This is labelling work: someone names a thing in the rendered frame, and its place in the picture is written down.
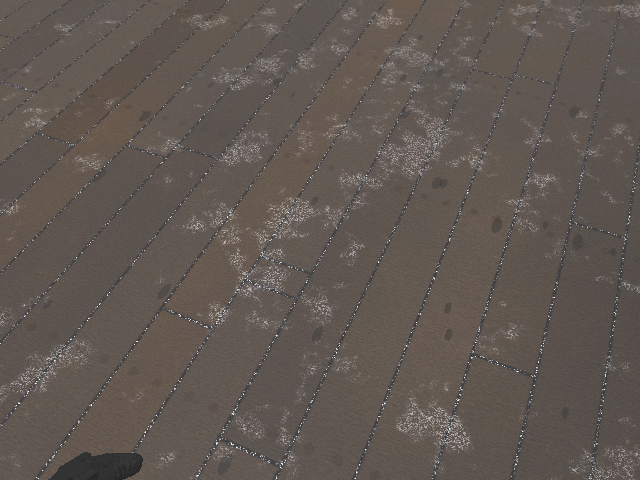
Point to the left robot hand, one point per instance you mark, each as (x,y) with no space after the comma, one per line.
(114,466)

